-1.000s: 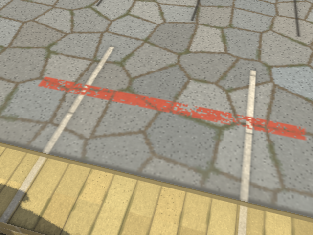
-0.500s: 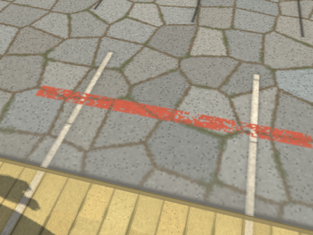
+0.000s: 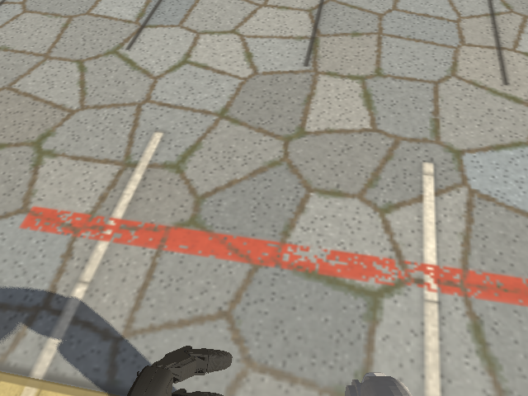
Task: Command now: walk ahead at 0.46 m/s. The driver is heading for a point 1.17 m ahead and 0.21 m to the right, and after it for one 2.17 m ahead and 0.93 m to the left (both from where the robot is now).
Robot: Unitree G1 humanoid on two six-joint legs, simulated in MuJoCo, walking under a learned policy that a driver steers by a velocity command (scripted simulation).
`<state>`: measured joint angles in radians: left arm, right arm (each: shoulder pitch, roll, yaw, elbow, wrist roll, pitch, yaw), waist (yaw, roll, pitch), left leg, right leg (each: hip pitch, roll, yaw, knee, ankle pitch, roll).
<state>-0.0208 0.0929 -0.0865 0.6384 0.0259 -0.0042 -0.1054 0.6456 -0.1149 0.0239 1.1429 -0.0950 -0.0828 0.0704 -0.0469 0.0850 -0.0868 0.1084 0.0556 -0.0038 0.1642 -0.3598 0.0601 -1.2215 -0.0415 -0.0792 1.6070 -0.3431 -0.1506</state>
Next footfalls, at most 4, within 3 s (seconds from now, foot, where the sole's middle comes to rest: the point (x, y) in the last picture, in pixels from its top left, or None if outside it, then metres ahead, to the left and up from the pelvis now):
0.04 right None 0.20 -0.12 -0.62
0.58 left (233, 365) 0.53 0.10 -0.62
1.10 right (326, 238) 0.87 -0.16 -0.62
1.64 left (241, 170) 1.14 0.07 -0.62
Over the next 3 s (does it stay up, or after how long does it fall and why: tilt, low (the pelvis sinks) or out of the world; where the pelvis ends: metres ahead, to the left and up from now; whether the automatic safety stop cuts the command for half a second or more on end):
stays up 1.43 -0.02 0.14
